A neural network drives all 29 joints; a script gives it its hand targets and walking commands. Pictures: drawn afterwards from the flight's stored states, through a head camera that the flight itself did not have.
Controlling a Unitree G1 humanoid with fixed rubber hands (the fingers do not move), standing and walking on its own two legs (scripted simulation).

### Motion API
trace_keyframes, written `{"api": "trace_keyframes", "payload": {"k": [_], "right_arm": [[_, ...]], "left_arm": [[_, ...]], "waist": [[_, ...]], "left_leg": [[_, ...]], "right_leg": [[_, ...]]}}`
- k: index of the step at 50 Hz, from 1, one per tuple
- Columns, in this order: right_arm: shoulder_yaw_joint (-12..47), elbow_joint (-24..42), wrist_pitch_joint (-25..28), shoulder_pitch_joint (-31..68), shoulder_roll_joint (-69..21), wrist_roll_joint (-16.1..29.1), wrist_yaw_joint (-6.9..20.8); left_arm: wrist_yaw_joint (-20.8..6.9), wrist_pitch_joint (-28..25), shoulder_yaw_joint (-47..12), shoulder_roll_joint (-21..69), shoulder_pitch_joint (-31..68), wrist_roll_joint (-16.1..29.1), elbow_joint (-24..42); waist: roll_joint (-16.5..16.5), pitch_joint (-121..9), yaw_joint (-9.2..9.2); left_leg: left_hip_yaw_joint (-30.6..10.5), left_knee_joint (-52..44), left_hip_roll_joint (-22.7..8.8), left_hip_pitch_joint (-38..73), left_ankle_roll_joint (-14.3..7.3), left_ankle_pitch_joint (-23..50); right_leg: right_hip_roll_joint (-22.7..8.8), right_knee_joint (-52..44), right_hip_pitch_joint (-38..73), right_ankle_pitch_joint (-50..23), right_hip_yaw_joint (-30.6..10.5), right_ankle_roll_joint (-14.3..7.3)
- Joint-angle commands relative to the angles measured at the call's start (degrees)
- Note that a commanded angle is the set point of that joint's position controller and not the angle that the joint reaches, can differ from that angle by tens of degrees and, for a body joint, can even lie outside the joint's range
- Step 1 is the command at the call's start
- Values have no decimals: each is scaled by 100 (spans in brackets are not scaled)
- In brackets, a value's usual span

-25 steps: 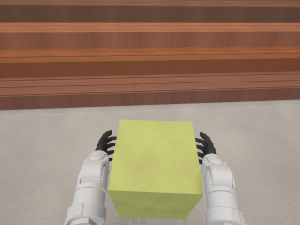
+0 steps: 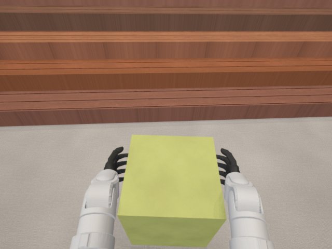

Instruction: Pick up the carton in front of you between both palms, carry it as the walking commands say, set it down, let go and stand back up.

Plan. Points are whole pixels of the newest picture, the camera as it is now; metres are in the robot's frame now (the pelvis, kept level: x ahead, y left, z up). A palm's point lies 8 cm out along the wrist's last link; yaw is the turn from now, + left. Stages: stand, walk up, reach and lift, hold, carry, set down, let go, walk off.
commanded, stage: hold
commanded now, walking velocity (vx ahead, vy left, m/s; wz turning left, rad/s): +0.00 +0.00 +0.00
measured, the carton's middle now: (170, 193) +0.27 +0.00 -0.03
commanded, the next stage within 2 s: carry in 0.86 s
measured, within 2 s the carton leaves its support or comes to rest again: neither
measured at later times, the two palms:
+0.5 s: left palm (112, 175) +0.27 +0.15 +0.05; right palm (235, 178) +0.28 -0.15 +0.05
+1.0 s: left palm (113, 167) +0.29 +0.15 +0.05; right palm (235, 171) +0.29 -0.16 +0.06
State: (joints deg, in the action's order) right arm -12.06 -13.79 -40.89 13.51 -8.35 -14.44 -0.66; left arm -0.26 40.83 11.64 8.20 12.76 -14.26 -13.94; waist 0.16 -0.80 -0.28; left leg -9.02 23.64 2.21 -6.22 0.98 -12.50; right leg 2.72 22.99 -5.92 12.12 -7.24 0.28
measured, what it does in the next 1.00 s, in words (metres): stands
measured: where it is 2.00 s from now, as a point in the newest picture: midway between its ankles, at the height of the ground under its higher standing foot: (163, 218)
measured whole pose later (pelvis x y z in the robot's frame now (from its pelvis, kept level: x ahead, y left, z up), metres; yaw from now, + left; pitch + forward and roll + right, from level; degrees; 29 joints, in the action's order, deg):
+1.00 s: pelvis +0.01 +0.00 -0.01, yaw +0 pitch -1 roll +0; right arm -10.7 -6.3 -46.1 13.0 -8.2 -12.9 -1.3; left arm 0.8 46.2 10.2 8.1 12.8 -12.1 -7.1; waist -0.3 -5.8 -0.3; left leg -4.6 29.7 0.5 -13.5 1.1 -17.8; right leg -0.2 31.5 -14.2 19.5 -2.0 0.3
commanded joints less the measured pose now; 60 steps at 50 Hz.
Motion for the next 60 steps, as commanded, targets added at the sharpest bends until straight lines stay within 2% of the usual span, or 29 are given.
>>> {"api": "trace_keyframes", "payload": {"k": [1, 2, 4, 5, 10, 12, 15, 20, 21, 22, 23, 24, 25, 36, 37, 41, 42, 43, 45, 46, 48, 50, 52, 54, 55, 57, 58, 59, 60], "right_arm": [[3409, 375, 68, 2627, -5446, 1525, 1382], [3537, 617, 34, 2765, -5407, 1598, 1350], [3371, 535, -81, 2722, -5311, 1474, 1344], [3256, 345, -112, 2745, -5212, 1479, 1381], [3184, 200, -159, 3023, -5336, 1483, 1472], [3219, 302, -127, 3253, -5325, 1464, 1457], [3214, 254, -87, 3307, -5416, 1413, 1508], [3317, 275, -94, 3415, -5414, 1450, 1486], [3183, 230, -89, 3419, -5415, 1433, 1490], [3145, 65, -78, 3410, -5501, 1472, 1457], [3325, 166, -76, 3409, -5579, 1545, 1453], [3306, 317, -52, 3364, -5464, 1479, 1429], [3404, 312, -67, 3313, -5548, 1570, 1443], [3090, 107, -109, 3206, -5356, 1312, 1419], [3273, 383, -119, 3285, -5422, 1477, 1422], [3163, 222, -99, 3045, -5459, 1377, 1435], [3260, 322, -56, 3065, -5525, 1454, 1458], [3101, 290, -127, 3212, -5208, 1396, 1401], [3259, 564, -167, 3205, -5193, 1553, 1305], [3475, 919, -192, 3333, -5189, 1598, 1242], [3658, 1069, -292, 3305, -5246, 1732, 1200], [3917, 1603, -408, 3231, -5134, 1956, 1120], [4349, 2172, -663, 3306, -5179, 2072, 1006], [4533, 2481, -949, 3140, -5273, 2329, 913], [4551, 2417, -1091, 2874, -5222, 2328, 842], [4725, 2969, -1296, 2543, -5048, 2470, 719], [4592, 2933, -1417, 2193, -4920, 2413, 623], [4525, 3220, -1495, 1944, -4880, 2372, 500], [4520, 3311, -1602, 1694, -4871, 2319, 354]], "left_arm": [[-1303, -40, -3629, 5467, 3012, 1622, 568], [-1295, -43, -3713, 5505, 3096, 1694, 832], [-1311, 82, -3276, 5458, 2755, 1456, 390], [-1315, 83, -3327, 5378, 2894, 1526, 464], [-1331, 125, -3109, 5291, 3115, 1370, 300], [-1322, 110, -3240, 5444, 3314, 1430, 268], [-1373, 84, -3220, 5391, 3490, 1419, 380], [-1363, 68, -3126, 5529, 3457, 1419, 93], [-1355, 41, -3194, 5386, 3601, 1424, 370], [-1366, 78, -3120, 5437, 3534, 1286, 117], [-1369, 53, -3124, 5461, 3493, 1437, 104], [-1380, 5, -3331, 5469, 3511, 1580, 315], [-1347, -3, -3351, 5423, 3471, 1527, 425], [-1371, 58, -3194, 5481, 3557, 1404, 251], [-1370, 13, -3163, 5356, 3488, 1422, 434], [-1370, 16, -3324, 5432, 3431, 1557, 397], [-1350, 29, -3389, 5447, 3438, 1497, 586], [-1309, 81, -3133, 5222, 3497, 1450, 402], [-1246, 143, -3281, 5136, 3448, 1560, 708], [-1222, 160, -3522, 5221, 3671, 1722, 954], [-1163, 231, -3788, 5124, 3697, 1845, 1382], [-1112, 404, -3911, 5214, 3348, 2045, 1379], [-1008, 607, -4255, 5211, 3382, 2167, 2017], [-873, 879, -4427, 5052, 3288, 2309, 2578], [-775, 1013, -4394, 5013, 3027, 2304, 2758], [-567, 1270, -4320, 4810, 2313, 2170, 3063], [-476, 1416, -4432, 4794, 2241, 2219, 3109], [-381, 1517, -4603, 4856, 2156, 2407, 3358], [-295, 1632, -4590, 4672, 2271, 2395, 3949]], "waist": [[52, -1564, 64], [-37, -1569, 182], [108, -1179, -4], [-1, -1166, 178], [82, -1040, -126], [14, -1101, 169], [7, -1037, 105], [-104, -1095, -10], [0, -1288, 134], [293, -1147, 36], [16, -1267, -115], [-161, -1373, 161], [-44, -1452, -63], [38, -1071, 175], [94, -1289, -18], [-30, -1272, 227], [56, -1382, 55], [4, -1296, 14], [40, -1382, -13], [40, -1063, 15], [321, -1178, 14], [177, -1767, 34], [-84, -1543, 23], [-1194, -1405, -75], [-1176, -1270, -73], [-797, -1610, -16], [-725, -1826, -4], [-47, -1889, 67], [1166, -1877, 167]], "left_leg": [[367, -389, 320, 366, 105, 1437], [375, -283, 332, 422, 93, 1420], [383, -422, 320, 85, 66, 1151], [398, -374, 328, 318, 49, 990], [450, -524, 290, 94, -20, 631], [448, -374, 292, 302, 34, 571], [457, -435, 324, 90, 40, 348], [449, -450, 330, 59, 12, 493], [462, -431, 288, 248, 5, 427], [501, -343, 335, 149, 53, 547], [506, -359, 346, 91, 3, 567], [391, -347, 276, 110, -9, 583], [381, -351, 293, 268, -13, 725], [435, -324, 333, -56, 91, 818], [462, -376, 309, 227, 22, 831], [401, -377, 296, 356, 31, 790], [390, -396, 288, 401, 42, 1038], [197, -6, -676, -291, -167, 178], [-106, -340, -643, -768, -251, -2292], [-192, -519, -656, -1087, -283, -2928], [-56, -272, -708, -936, -266, -2369], [-66, -134, -843, -745, -338, -2094], [317, 458, -669, -1277, -280, -2129], [1143, 1528, -262, -2285, -69, -1569], [1367, 1249, -251, -2576, -27, -1337], [1564, 432, -264, -1542, -90, -889], [1409, -17, -355, -755, -184, -675], [844, -234, -685, 402, -329, -611], [-403, -166, -1514, 1522, -718, 593]], "right_leg": [[308, -281, 702, -1412, 350, 49], [291, -316, 597, -1340, 292, 46], [250, -378, 694, -1117, 312, 15], [241, -443, 496, -829, 340, 9], [263, -416, 462, -621, 433, 42], [290, -353, 477, -547, 401, 61], [268, -406, 402, -314, 425, 47], [268, -357, 480, -548, 462, 66], [264, -353, 411, -486, 421, 52], [205, -385, 521, -657, 326, 8], [248, -305, 648, -688, 382, 87], [258, -305, 721, -707, 384, 49], [273, -266, 595, -773, 426, 55], [217, -396, 899, -943, 349, -10], [208, -358, 719, -969, 384, 68], [279, -378, 625, -880, 351, 22], [294, -359, 640, -1069, 384, 20], [-756, 131, -88, -9, 235, -40], [-643, 17, -524, 2210, 56, -124], [-556, 175, -815, 2498, 165, -89], [-540, 392, -1064, 1979, 359, -107], [-634, 495, -910, 1627, 567, -94], [-1032, -152, -905, 2132, -36, -271], [-1781, -903, -220, 2643, -1205, -679], [-1956, -909, 131, 2112, -1355, -841], [-1707, -256, -130, 692, -574, -695], [-1413, 373, -467, 190, 216, -498], [-947, 1329, -1380, -489, 913, -241], [-601, 2516, -2855, -168, 1514, 24]]}}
